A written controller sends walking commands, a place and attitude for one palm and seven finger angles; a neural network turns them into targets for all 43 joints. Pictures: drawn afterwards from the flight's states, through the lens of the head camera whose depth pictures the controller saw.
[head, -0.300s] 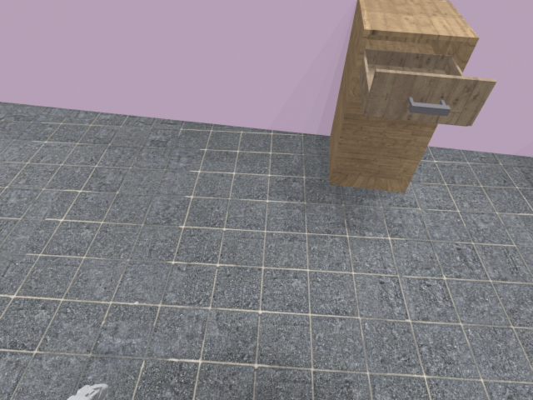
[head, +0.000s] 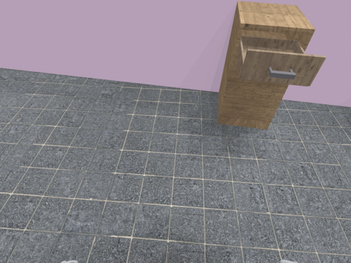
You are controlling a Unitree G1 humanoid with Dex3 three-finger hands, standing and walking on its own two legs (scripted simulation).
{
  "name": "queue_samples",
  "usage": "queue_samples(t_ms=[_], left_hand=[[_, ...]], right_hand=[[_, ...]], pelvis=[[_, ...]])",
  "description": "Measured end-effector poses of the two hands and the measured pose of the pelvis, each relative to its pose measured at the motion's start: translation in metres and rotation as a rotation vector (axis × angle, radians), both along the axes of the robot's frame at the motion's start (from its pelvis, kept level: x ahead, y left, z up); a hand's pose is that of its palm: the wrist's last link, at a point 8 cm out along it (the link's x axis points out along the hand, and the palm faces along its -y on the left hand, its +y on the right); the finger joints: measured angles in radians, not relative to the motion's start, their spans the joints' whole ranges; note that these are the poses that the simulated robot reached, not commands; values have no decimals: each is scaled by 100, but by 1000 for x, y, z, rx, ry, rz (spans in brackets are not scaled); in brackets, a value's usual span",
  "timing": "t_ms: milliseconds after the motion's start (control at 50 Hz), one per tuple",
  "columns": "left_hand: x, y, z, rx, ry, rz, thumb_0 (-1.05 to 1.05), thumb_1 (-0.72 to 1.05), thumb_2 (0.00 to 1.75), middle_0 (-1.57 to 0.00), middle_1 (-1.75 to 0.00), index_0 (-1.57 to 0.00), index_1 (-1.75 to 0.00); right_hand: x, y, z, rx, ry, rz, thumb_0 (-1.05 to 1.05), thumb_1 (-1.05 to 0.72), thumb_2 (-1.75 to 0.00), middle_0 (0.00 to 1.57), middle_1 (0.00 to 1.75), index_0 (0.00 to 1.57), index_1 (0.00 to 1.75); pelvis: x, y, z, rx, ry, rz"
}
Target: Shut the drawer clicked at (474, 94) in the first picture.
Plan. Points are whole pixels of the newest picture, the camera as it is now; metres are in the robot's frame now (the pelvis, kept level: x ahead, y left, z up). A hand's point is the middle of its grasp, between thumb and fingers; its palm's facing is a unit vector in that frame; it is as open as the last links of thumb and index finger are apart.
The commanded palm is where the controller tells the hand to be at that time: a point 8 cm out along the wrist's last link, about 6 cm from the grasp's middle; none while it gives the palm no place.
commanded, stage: stand and wait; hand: left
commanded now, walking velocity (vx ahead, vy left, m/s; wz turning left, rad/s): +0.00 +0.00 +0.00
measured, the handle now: (281, 72) +1.00 -0.46 -0.07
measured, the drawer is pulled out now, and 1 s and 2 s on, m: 0.30 0.30 0.30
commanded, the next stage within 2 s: look at it before walking up in 0.52 s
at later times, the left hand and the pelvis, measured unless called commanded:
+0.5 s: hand out of the picture +0.06 +0.24 -0.15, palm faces -0.02 -0.94 -0.34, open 7.4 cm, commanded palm none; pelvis -0.01 -0.01 +0.00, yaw +0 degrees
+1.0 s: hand out of the picture +0.06 +0.23 -0.15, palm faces -0.02 -0.94 -0.33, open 7.4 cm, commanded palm none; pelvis -0.02 -0.01 +0.01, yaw +0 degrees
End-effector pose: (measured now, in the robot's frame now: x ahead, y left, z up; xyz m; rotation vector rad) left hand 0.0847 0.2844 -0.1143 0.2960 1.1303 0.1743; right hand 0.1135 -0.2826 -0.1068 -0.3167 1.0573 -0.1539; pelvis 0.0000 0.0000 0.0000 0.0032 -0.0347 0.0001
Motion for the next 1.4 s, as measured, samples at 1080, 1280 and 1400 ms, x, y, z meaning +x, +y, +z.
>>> queue_samples(t_ms=[1080, 1280, 1400], left_hand=[[-34, -6, 0, 10, 80, 17, 1, 91, 90, -20, -30, -20, -30], [-36, -5, 1, 15, 92, 23, 1, 91, 90, -20, -30, -20, -30], [-36, -10, -4, 15, 122, 15, 1, 91, 90, -20, -30, -20, -30]], right_hand=[[-62, -23, -7, -10, 145, -66, 1, -91, -90, 20, 30, 20, 30], [-57, -22, -7, -7, 144, -57, 1, -91, -90, 20, 30, 20, 30], [-59, -18, -12, 3, 127, -92, 1, -91, -90, 20, 30, 20, 30]], pelvis=[[-15, -13, 6, -2, -6, -6], [-13, -13, 6, -2, -4, -5], [-14, -13, 3, 2, 5, -48]])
